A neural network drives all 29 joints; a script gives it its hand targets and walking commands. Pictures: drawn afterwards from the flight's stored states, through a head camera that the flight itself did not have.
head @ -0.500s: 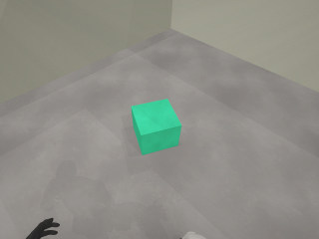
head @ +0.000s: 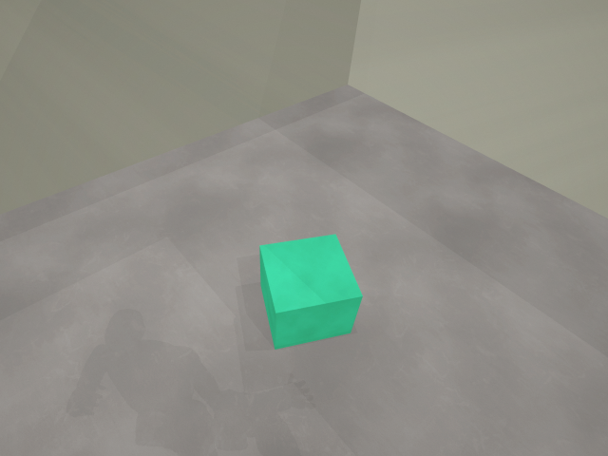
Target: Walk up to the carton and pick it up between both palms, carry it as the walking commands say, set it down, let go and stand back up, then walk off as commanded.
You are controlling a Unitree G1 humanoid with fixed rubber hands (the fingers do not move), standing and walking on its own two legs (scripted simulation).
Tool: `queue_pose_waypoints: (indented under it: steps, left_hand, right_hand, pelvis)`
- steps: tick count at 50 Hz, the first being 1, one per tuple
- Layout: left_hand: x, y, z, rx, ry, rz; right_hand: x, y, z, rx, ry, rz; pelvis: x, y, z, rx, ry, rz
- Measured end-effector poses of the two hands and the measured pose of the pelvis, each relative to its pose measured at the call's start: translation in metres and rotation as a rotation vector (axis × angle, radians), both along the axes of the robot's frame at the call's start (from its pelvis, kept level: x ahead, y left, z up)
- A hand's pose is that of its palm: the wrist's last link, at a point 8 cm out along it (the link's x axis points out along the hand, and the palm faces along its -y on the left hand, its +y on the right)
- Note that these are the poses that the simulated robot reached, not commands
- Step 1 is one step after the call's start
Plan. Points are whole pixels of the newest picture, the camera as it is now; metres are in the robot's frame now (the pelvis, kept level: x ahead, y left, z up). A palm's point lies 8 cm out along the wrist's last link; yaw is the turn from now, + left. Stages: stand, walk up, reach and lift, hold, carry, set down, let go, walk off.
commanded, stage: walk up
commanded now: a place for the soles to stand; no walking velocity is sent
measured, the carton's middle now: (306, 290) +0.81 -0.02 -0.63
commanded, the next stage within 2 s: none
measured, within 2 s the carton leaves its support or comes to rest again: neither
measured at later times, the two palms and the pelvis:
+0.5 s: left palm (81, 380) +0.24 +0.32 -0.05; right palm (543, 396) +0.26 -0.35 -0.07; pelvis +0.17 -0.03 +0.01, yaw +0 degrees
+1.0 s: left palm (146, 309) +0.37 +0.28 -0.09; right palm (519, 349) +0.35 -0.36 -0.10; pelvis +0.26 -0.04 -0.01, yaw -1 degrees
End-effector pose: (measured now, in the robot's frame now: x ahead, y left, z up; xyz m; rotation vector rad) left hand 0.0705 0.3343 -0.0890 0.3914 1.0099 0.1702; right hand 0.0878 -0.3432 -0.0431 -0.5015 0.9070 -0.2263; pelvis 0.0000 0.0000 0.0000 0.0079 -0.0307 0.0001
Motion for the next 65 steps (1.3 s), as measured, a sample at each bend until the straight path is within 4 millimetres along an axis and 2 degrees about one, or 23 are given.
queue_pose_waypoints:
  steps: [4,7,11,14,17,23,27,30,33,37,42,48,54,59,65]
  left_hand:
    - [0.044,-0.012,0.003,-0.029,0.008,-0.045]
    - [0.080,-0.021,0.010,-0.032,-0.003,-0.075]
    - [0.133,-0.034,0.020,-0.002,-0.047,-0.106]
    - [0.163,-0.038,0.026,0.044,-0.103,-0.103]
    - [0.172,-0.036,0.035,0.067,-0.116,-0.062]
    - [0.166,-0.021,0.042,0.090,-0.051,-0.003]
    - [0.169,-0.010,0.027,0.076,0.006,0.019]
    - [0.184,-0.008,0.007,0.056,0.034,0.021]
    - [0.205,-0.018,-0.004,0.029,0.050,0.013]
    - [0.232,-0.033,-0.008,0.005,0.053,-0.010]
    - [0.256,-0.043,-0.012,0.032,0.037,-0.012]
    - [0.289,-0.049,-0.005,0.041,0.008,-0.012]
    - [0.323,-0.051,0.007,0.040,-0.037,-0.003]
    - [0.337,-0.053,0.012,0.032,-0.039,0.007]
    - [0.336,-0.056,0.012,0.011,-0.008,0.030]
  right_hand:
    - [0.005,-0.006,0.008,-0.007,0.025,-0.043]
    - [0.006,-0.015,0.005,-0.001,0.059,-0.072]
    - [0.018,-0.031,-0.010,0.024,0.104,-0.104]
    - [0.039,-0.038,-0.029,0.047,0.128,-0.098]
    - [0.075,-0.032,-0.038,0.078,0.123,-0.076]
    - [0.148,-0.016,-0.034,0.113,0.100,0.002]
    - [0.194,-0.006,-0.029,0.086,0.064,0.033]
    - [0.219,-0.005,-0.027,0.041,0.023,0.037]
    - [0.229,-0.007,-0.018,0.024,0.009,0.006]
    - [0.231,-0.019,-0.012,0.000,0.032,-0.028]
    - [0.239,-0.035,-0.030,0.013,0.070,-0.054]
    - [0.255,-0.023,-0.053,0.077,0.108,-0.070]
    - [0.273,-0.016,-0.056,0.110,0.122,-0.067]
    - [0.286,-0.017,-0.049,0.110,0.123,-0.071]
    - [0.295,-0.019,-0.040,0.102,0.139,-0.075]
  pelvis:
    - [0.028,-0.003,0.008,0.002,0.002,-0.013]
    - [0.048,-0.008,0.010,-0.002,0.005,-0.018]
    - [0.078,-0.021,0.006,-0.004,0.009,-0.021]
    - [0.099,-0.033,-0.004,-0.014,0.008,-0.017]
    - [0.118,-0.036,-0.001,-0.013,0.004,-0.013]
    - [0.156,-0.032,0.007,-0.013,0.007,-0.002]
    - [0.183,-0.022,0.002,-0.010,0.005,-0.005]
    - [0.201,-0.015,-0.008,-0.009,0.003,-0.007]
    - [0.214,-0.016,-0.006,-0.007,-0.004,-0.013]
    - [0.230,-0.021,-0.002,-0.014,-0.002,-0.016]
    - [0.244,-0.035,-0.012,-0.020,0.000,-0.015]
    - [0.258,-0.037,-0.011,-0.003,0.000,-0.014]
    - [0.267,-0.039,-0.004,-0.004,0.003,-0.008]
    - [0.272,-0.039,0.003,-0.001,0.000,-0.004]
    - [0.274,-0.039,0.011,-0.004,-0.003,0.002]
